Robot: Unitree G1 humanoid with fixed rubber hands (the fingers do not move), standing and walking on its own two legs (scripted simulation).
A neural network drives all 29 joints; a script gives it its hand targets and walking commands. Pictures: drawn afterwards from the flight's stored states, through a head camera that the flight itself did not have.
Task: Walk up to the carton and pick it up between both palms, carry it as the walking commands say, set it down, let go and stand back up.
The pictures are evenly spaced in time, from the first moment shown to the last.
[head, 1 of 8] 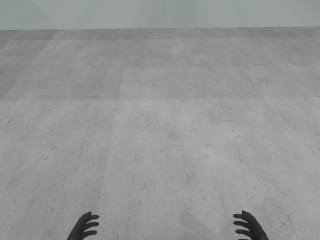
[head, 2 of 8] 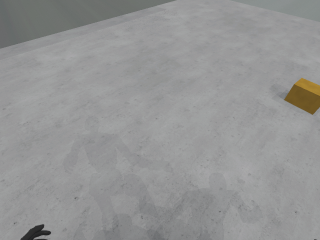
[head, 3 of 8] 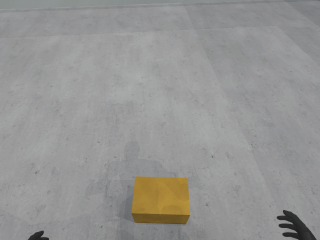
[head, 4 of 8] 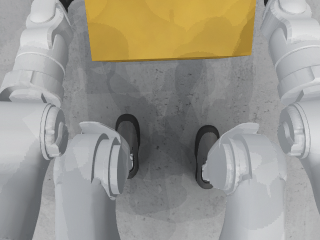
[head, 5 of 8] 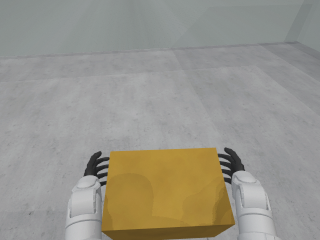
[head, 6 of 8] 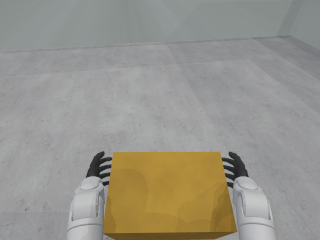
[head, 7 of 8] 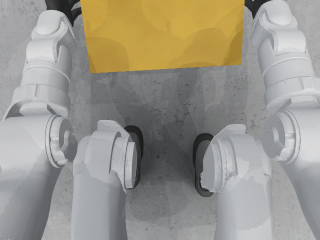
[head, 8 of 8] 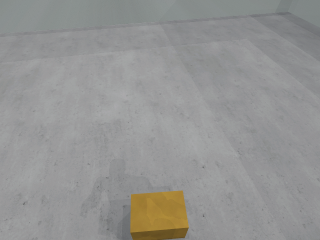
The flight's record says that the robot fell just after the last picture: no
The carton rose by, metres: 0.71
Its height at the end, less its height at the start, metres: +0.00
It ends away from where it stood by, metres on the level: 0.01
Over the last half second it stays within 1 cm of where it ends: yes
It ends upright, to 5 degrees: yes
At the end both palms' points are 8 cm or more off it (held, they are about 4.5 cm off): yes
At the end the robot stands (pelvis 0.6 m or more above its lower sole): yes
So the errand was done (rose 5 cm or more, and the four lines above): yes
